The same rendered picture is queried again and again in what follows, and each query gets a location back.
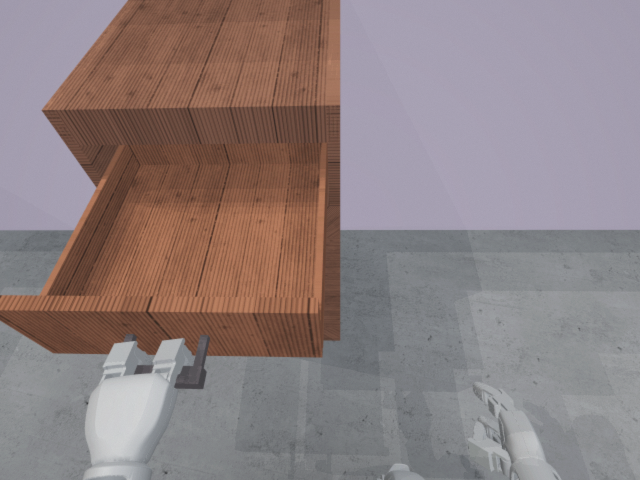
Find drawer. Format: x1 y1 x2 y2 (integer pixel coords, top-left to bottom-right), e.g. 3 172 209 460
0 143 328 358

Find right robot hand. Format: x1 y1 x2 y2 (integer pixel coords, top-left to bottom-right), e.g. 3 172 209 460
468 382 546 478

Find robot right forearm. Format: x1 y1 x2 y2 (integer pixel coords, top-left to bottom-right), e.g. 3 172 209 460
509 458 561 480

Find cabinet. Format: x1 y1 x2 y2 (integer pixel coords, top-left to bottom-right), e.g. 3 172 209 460
42 0 340 341

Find left robot hand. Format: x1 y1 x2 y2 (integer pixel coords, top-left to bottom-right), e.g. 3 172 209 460
85 338 194 466

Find handle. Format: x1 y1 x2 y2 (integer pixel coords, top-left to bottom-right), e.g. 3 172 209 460
124 334 210 389

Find right robot shin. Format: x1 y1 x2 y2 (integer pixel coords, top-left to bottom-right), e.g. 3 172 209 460
388 464 410 472

